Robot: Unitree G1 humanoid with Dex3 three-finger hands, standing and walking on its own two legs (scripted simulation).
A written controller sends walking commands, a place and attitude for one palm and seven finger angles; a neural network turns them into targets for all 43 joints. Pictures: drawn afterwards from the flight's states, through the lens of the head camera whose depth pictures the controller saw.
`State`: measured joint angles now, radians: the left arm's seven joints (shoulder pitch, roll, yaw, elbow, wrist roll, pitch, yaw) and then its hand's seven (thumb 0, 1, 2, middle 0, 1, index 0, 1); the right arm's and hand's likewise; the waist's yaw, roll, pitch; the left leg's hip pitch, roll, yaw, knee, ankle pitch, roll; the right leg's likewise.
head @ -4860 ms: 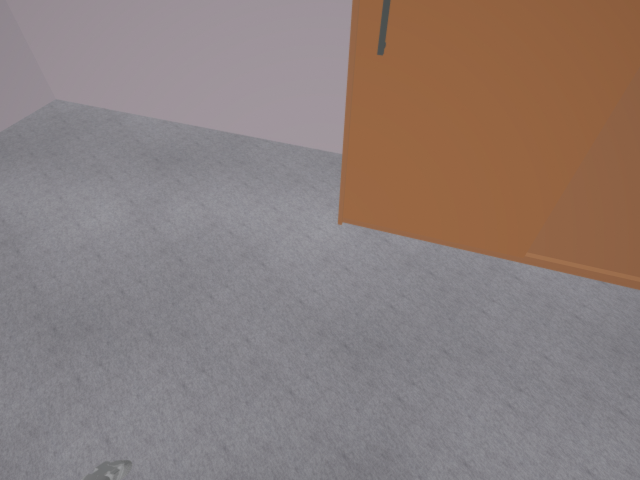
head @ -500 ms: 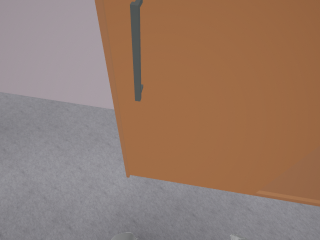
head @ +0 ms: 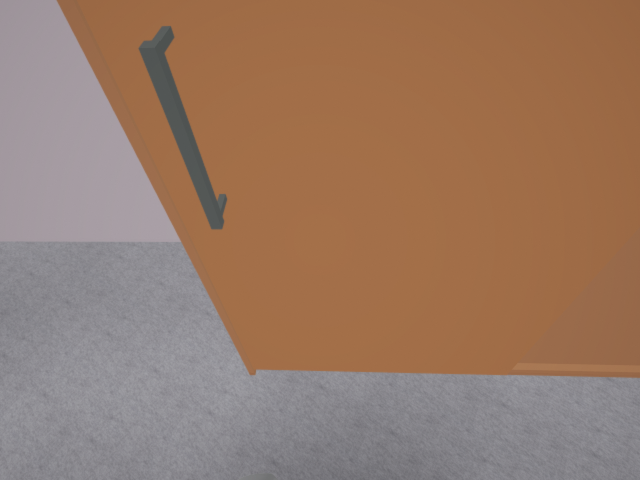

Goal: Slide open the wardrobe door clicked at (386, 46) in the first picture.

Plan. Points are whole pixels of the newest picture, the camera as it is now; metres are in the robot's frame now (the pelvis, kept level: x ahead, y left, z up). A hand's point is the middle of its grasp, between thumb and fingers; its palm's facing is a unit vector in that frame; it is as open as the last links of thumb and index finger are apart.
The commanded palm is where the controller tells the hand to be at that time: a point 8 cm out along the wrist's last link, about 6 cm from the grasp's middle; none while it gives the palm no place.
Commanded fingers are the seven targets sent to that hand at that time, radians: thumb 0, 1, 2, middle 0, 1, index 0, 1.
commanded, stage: come to a stop and stand still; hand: left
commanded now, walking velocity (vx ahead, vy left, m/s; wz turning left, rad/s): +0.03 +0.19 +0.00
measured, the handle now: (195, 144) +0.48 +0.18 +0.17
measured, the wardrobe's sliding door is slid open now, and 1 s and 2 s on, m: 0.00 0.00 0.00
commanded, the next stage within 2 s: look again from close up in 1.14 s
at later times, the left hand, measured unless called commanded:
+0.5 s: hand out of the picture -0.05 +0.22 -0.17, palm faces +0.10 -0.98 -0.18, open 7.4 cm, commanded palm none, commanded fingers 0.00 0.90 0.90 -0.20 -0.30 -0.20 -0.30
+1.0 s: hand out of the picture +0.01 +0.18 -0.16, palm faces +0.05 -0.97 -0.23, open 7.2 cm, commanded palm none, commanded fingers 0.00 0.90 0.90 -0.20 -0.30 -0.20 -0.30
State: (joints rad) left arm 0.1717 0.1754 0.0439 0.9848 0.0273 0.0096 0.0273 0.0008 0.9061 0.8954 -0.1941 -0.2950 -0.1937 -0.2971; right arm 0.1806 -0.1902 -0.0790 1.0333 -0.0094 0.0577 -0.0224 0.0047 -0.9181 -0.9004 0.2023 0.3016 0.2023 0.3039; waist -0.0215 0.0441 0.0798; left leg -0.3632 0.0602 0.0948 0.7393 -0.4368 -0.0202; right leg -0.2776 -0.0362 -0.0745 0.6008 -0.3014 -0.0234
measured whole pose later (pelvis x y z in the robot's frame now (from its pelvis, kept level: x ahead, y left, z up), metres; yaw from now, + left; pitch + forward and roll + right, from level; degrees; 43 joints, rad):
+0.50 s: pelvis -0.04 +0.03 +0.01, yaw +2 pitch -1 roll -1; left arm 0.29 0.20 0.06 1.10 0.03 0.04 0.00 0.01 0.91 0.90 -0.20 -0.30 -0.20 -0.30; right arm 0.29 -0.13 -0.02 1.07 -0.03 0.01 -0.03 0.01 -0.92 -0.90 0.20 0.30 0.20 0.30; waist 0.01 -0.03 -0.01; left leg -0.12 0.03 0.04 0.40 -0.27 0.00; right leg -0.35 -0.04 -0.05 0.73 -0.34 0.02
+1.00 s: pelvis -0.02 +0.00 +0.01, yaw +1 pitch -2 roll +0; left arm 0.24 0.15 0.01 1.10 0.01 -0.03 0.04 0.01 0.95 0.89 -0.20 -0.30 -0.20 -0.30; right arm 0.30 -0.15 0.00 1.09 -0.02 -0.01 -0.04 0.02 -0.94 -0.90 0.20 0.30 0.20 0.30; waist -0.02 0.03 0.00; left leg -0.16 0.03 0.04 0.53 -0.33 -0.01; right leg -0.19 0.01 -0.09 0.52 -0.30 -0.04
